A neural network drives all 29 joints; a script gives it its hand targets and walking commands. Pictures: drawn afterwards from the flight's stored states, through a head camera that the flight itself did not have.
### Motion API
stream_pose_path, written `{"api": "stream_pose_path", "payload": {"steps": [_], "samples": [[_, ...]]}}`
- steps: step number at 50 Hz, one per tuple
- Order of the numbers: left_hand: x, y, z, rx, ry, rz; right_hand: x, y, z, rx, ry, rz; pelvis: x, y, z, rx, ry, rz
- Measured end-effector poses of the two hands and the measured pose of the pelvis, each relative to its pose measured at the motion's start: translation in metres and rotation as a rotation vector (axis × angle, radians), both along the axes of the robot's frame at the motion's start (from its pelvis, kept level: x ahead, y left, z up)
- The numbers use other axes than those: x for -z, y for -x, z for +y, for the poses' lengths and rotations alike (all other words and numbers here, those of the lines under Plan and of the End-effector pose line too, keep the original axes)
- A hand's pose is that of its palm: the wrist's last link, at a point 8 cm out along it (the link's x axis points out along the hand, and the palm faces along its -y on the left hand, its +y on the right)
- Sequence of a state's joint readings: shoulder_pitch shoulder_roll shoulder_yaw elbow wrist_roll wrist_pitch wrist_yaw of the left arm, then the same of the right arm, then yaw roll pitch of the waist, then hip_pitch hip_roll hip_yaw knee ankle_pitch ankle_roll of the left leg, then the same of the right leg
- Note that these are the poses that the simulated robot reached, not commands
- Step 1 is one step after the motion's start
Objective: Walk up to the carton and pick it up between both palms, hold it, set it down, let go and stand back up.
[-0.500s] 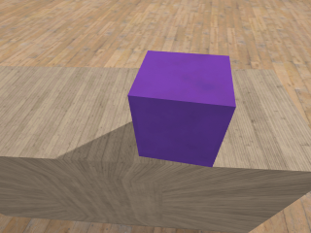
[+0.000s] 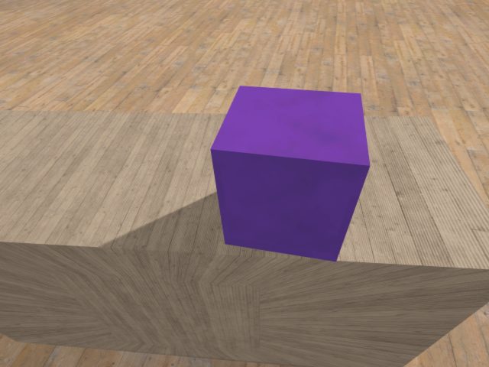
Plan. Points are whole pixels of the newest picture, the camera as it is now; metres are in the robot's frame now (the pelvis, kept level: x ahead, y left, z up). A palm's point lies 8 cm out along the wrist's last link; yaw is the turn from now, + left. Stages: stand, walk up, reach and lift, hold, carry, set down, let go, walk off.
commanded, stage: stand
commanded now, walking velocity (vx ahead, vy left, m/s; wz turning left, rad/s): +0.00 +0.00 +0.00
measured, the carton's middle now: (288, 174) +0.43 -0.04 +0.10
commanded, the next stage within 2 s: none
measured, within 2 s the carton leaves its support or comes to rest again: neither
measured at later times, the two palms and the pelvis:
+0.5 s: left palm out of the picture -0.05 +0.19 -0.15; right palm out of the picture -0.06 -0.20 -0.15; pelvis +0.00 -0.01 +0.00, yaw +0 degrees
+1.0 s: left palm out of the picture -0.05 +0.19 -0.15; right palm out of the picture -0.04 -0.20 -0.15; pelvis +0.00 -0.01 +0.00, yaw +1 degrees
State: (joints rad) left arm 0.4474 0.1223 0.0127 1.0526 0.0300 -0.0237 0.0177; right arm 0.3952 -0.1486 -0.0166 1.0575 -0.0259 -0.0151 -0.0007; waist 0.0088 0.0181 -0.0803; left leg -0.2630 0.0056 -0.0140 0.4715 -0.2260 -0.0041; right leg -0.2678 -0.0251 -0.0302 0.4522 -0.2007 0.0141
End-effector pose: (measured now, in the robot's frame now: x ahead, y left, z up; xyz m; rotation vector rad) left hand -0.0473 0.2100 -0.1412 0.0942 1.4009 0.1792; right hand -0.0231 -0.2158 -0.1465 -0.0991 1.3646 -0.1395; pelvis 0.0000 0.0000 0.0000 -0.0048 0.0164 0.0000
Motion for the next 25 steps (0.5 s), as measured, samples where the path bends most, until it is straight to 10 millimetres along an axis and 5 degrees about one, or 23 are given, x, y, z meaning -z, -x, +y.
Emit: {"api": "stream_pose_path", "payload": {"steps": [11,25], "samples": [[0.005,0.013,-0.015,-0.007,0.022,0.044,0.003,0.024,0.004,0.012,-0.008,0.08,0.001,0.003,-0.005,-0.007,0.004,0.001],[0.005,0.002,-0.017,-0.006,0.025,0.044,0.005,0.036,0.02,0.018,-0.044,0.123,0.0,0.003,-0.006,-0.007,-0.003,-0.001]]}}
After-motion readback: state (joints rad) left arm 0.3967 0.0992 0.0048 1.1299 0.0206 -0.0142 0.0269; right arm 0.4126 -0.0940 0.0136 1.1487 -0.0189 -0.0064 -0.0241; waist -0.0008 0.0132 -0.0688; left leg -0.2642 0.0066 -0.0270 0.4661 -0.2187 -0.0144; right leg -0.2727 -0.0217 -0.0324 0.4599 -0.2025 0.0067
